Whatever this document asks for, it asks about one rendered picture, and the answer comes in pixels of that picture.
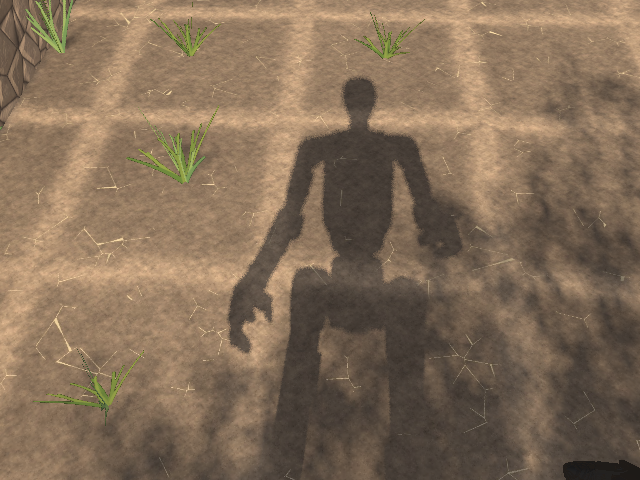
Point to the right robot hand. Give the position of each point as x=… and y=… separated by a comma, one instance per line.
x=591, y=470

